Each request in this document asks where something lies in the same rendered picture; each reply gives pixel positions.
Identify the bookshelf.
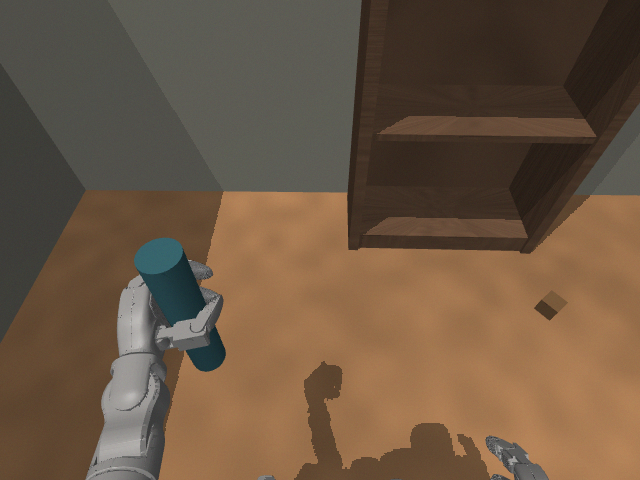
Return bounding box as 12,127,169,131
347,0,640,254

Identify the left robot hand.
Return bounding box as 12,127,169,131
117,260,223,359

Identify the right robot hand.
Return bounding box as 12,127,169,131
485,436,549,480

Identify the left robot arm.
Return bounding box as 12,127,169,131
85,352,170,480

